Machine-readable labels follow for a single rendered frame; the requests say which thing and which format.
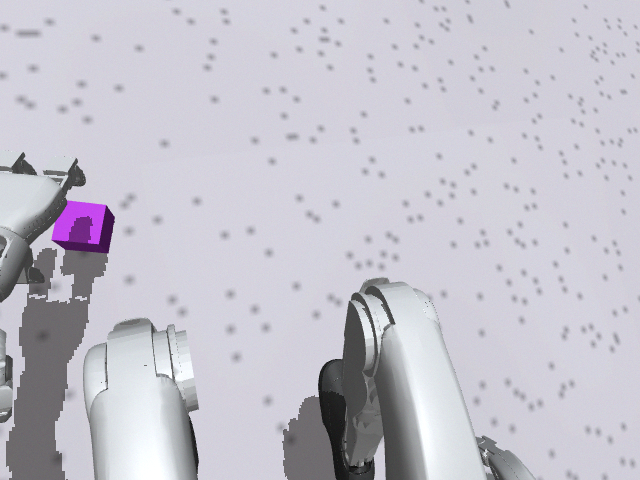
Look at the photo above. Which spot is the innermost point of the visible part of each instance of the left robot hand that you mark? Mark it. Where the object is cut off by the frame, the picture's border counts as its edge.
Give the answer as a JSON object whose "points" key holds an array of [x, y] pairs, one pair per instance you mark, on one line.
{"points": [[30, 204]]}

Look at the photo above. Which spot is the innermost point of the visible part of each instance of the right robot foot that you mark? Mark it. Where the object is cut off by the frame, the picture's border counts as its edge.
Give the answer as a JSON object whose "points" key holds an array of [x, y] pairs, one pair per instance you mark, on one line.
{"points": [[333, 407]]}

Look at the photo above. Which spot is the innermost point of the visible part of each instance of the cube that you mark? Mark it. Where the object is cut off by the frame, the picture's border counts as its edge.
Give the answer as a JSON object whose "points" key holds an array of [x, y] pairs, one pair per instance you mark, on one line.
{"points": [[84, 227]]}

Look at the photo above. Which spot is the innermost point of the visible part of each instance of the left robot arm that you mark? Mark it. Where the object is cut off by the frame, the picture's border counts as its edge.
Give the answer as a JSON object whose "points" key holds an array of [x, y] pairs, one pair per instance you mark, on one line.
{"points": [[14, 252]]}

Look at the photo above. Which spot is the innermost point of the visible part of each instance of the right robot hand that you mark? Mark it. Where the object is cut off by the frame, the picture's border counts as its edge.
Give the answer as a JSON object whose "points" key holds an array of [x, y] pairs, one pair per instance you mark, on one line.
{"points": [[503, 464]]}

